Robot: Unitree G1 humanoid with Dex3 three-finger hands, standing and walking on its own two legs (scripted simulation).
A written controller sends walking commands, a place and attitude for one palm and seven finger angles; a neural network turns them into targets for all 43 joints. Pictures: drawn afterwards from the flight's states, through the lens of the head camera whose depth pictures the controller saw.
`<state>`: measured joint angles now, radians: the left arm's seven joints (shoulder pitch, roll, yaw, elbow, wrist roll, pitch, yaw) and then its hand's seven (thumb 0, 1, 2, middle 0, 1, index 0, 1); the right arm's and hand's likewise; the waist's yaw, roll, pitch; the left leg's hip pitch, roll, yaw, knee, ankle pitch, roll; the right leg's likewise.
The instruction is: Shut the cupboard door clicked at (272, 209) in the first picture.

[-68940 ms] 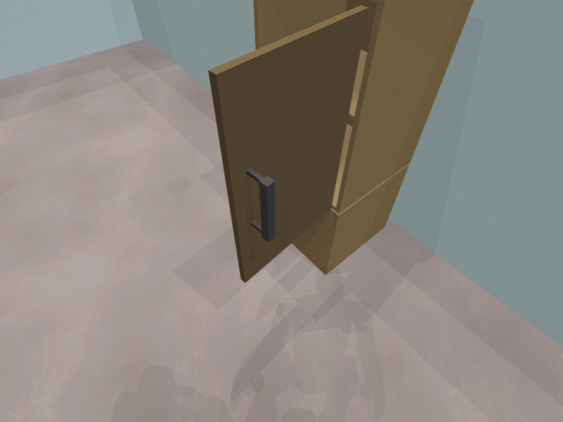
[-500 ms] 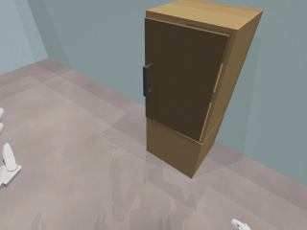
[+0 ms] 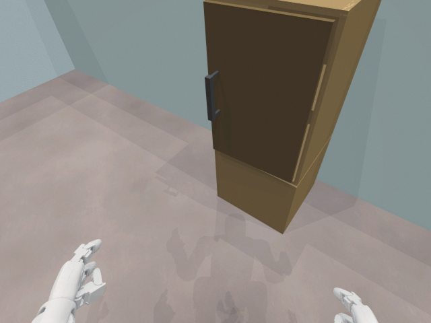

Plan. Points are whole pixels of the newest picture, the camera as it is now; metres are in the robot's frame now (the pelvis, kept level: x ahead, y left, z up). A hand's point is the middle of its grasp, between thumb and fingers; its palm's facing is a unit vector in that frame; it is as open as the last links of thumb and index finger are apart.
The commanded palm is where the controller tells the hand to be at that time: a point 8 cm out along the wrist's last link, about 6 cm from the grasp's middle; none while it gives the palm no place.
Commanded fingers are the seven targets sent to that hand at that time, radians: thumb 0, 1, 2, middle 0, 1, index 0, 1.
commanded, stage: let the arm hang, fingers relaxed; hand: left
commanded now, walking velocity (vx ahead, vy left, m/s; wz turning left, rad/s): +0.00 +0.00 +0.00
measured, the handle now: (213, 96) +0.85 +0.06 -0.03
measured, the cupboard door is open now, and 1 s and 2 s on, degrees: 3 3 3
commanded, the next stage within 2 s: look to check the result in 0.94 s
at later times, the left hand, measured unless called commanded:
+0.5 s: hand out of the picture -0.07 +0.18 -0.16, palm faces +0.04 -0.98 -0.21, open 7.3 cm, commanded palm none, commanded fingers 0.00 0.90 0.90 -0.20 -0.30 -0.20 -0.30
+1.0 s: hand out of the picture -0.03 +0.15 -0.17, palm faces +0.03 -0.99 -0.15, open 7.4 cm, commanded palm none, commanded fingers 0.00 0.90 0.90 -0.20 -0.30 -0.20 -0.30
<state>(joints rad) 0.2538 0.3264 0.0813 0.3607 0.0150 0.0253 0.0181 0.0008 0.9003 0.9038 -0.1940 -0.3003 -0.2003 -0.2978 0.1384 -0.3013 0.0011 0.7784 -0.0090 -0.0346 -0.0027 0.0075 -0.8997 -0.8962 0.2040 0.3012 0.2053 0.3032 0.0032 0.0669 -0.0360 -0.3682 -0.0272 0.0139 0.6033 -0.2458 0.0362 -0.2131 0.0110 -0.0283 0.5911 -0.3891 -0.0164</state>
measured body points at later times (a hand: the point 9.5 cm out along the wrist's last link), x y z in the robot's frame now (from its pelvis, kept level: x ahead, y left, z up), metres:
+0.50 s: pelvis -0.01 +0.00 +0.01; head +0.00 +0.00 +0.46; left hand -0.07 +0.23 -0.14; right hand -0.03 -0.23 -0.15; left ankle +0.04 +0.10 -0.73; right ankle -0.05 -0.11 -0.73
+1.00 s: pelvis -0.01 -0.01 +0.01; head -0.01 +0.00 +0.46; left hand -0.03 +0.21 -0.15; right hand -0.03 -0.23 -0.14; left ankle +0.04 +0.10 -0.73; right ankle -0.05 -0.11 -0.73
